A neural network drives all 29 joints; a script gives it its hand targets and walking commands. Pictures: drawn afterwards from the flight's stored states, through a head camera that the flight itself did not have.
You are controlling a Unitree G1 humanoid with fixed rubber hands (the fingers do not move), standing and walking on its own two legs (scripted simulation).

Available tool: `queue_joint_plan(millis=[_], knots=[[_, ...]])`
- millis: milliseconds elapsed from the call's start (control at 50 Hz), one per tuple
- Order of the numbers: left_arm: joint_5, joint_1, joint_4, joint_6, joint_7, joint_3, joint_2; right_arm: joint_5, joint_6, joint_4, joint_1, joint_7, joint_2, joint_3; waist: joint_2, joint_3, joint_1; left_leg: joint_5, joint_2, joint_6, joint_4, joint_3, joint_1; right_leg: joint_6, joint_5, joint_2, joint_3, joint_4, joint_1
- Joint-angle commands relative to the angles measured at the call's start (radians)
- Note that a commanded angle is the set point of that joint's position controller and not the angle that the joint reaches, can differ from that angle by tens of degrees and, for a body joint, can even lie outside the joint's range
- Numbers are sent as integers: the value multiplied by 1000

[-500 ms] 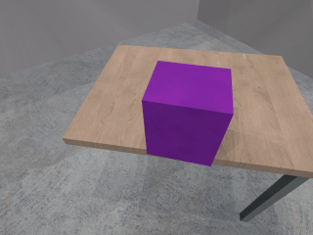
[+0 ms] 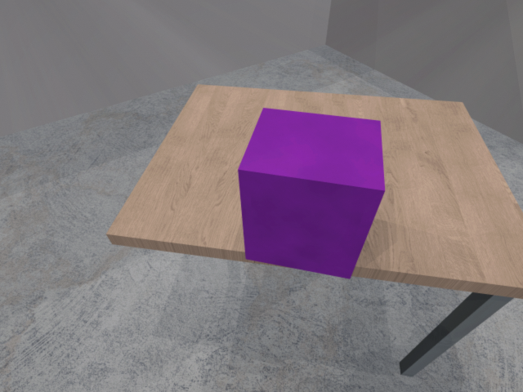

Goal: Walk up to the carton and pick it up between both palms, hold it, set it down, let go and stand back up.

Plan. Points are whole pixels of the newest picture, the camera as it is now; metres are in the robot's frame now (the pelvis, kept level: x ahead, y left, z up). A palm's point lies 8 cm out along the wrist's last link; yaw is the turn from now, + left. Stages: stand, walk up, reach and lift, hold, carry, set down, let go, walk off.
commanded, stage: stand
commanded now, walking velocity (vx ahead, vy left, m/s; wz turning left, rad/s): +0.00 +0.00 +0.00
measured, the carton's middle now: (307, 195) +0.44 -0.06 +0.06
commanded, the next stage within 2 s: none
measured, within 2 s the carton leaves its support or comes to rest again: neither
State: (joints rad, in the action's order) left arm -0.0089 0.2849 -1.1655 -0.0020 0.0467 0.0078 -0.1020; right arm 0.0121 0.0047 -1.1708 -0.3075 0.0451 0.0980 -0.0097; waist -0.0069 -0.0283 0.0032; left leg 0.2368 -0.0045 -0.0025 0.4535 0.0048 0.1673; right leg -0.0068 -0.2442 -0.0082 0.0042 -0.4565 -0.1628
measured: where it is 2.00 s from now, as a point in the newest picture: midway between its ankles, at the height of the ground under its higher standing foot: outside the picture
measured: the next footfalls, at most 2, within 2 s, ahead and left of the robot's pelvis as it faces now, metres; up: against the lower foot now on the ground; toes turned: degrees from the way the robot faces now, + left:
none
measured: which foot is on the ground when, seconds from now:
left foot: down 0.00-1.00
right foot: down 0.00-1.00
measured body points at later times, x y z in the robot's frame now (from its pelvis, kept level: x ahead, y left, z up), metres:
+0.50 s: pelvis -0.01 +0.00 +0.00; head +0.01 +0.00 +0.45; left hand -0.05 +0.20 -0.16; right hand -0.04 -0.20 -0.16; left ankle +0.01 +0.12 -0.74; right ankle +0.00 -0.12 -0.74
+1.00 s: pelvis +0.01 +0.00 +0.00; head +0.02 +0.00 +0.45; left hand -0.02 +0.20 -0.16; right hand -0.02 -0.19 -0.16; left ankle +0.01 +0.12 -0.74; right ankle +0.00 -0.12 -0.74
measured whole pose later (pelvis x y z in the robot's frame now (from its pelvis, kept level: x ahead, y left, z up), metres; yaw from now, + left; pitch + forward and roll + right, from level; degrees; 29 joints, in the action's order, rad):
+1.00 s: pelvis +0.01 +0.00 +0.00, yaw +0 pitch -1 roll +0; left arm -0.01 0.31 -1.17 -0.01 0.04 0.01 -0.09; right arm 0.01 0.02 -1.17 -0.32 0.04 0.07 0.00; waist 0.00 -0.04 0.00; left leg 0.24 -0.01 0.00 0.43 0.01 0.18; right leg -0.01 -0.25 -0.01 0.01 -0.45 -0.18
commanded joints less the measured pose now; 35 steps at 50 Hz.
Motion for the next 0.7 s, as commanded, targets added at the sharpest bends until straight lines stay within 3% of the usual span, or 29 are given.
queue_joint_plan(millis=[0,20,60,80,100,140,180,220,240,260,280,320,340,360,380,440,460,480,500,540,560,620,680], knots=[[-6,64,13,1,6,12,-75,3,2,2,-84,4,69,-7,26,-141,-1,-24,-70,23,-129,-73,123,32,51,-69,55,89,-53],[3,89,10,2,5,9,-75,2,-2,3,-62,4,56,-5,25,-138,-18,-6,-62,24,-126,-76,92,31,-1,-63,67,105,-85],[-4,118,-9,9,3,5,-62,-4,3,11,-67,-1,65,-6,8,-119,-13,-9,-67,26,-112,-69,39,32,-40,-63,72,131,-124],[-1,96,2,10,5,7,-73,-1,1,8,-78,-6,46,-1,32,-129,-2,20,-68,27,-125,-72,89,27,-31,-66,69,121,-97],[5,81,16,3,4,2,-65,-6,-4,0,-98,-4,55,-4,9,-149,5,-4,-54,26,-112,-63,82,29,-83,-81,89,148,-123],[-2,79,6,-3,4,0,-51,5,-3,-8,-108,0,75,-10,19,-105,14,-5,-61,25,-113,-74,41,39,-51,-65,83,131,-119],[-4,100,8,-7,2,6,-77,7,-2,2,-91,0,67,-8,57,-116,-4,14,-69,31,-116,-72,77,34,-2,-66,75,116,-99],[-1,113,-3,1,3,7,-72,7,1,-2,-106,2,85,-9,1,-97,-2,33,-71,24,-124,-85,84,32,-23,-55,58,114,-78],[0,105,2,4,1,6,-59,6,2,5,-103,2,51,-4,43,-67,-4,60,-75,31,-143,-86,93,39,-16,-60,67,100,-58],[3,113,-1,5,1,1,-36,3,-1,8,-100,-5,65,-5,36,-76,-5,92,-74,24,-149,-94,121,31,-32,-49,57,98,-55],[2,116,0,3,-5,1,-42,1,-3,8,-96,0,41,2,-8,-103,-20,75,-60,26,-133,-78,118,31,-54,-64,70,107,-78],[1,110,1,1,-5,3,-63,4,-1,10,-88,-1,85,-11,-3,-98,-6,-1,-65,31,-121,-73,75,32,-48,-73,80,121,-115],[-4,101,7,0,-4,13,-94,2,7,20,-91,0,90,-9,-34,-61,-3,-5,-66,29,-110,-76,71,38,-42,-63,79,128,-82],[-2,105,6,-9,-5,10,-70,4,4,23,-85,-2,61,-3,-31,-37,-9,-22,-60,26,-104,-59,48,37,-49,-75,80,134,-90],[0,99,11,-5,-6,9,-57,3,11,24,-95,-7,35,-2,16,-35,0,-10,-71,24,-105,-76,62,38,-9,-66,73,116,-60],[4,104,3,-5,-7,4,-29,3,4,20,-85,-4,46,-5,-11,-53,-10,5,-73,25,-111,-76,70,26,11,-54,60,104,-82],[-3,96,10,-13,-7,-3,-35,3,6,21,-98,1,76,-9,-27,-30,-3,-22,-72,34,-106,-73,56,39,13,-70,76,119,-71],[0,89,6,-13,-3,4,-53,7,5,19,-89,-1,53,-3,25,-57,1,-35,-69,38,-109,-66,53,45,20,-77,89,111,-88],[2,114,5,-13,-5,9,-64,4,9,22,-88,0,73,-7,27,-58,-10,-48,-72,35,-105,-65,62,42,34,-69,78,110,-76],[-1,98,8,-14,-2,0,-49,-3,6,17,-125,1,51,-8,10,-58,11,-62,-63,35,-99,-60,47,50,30,-78,88,119,-88],[0,105,14,-14,-1,17,-97,5,6,8,-118,-2,49,-4,25,-71,2,-51,-64,32,-105,-59,68,39,26,-75,76,112,-78],[-3,122,2,-7,-1,4,-50,0,8,21,-85,-2,50,-7,-34,-86,-14,-44,-71,27,-107,-65,79,43,-4,-67,67,122,-90],[-3,100,9,-12,-1,-2,-15,1,11,17,-98,-2,53,-7,-13,-57,-1,-64,-71,29,-93,-58,62,43,34,-74,78,118,-68]])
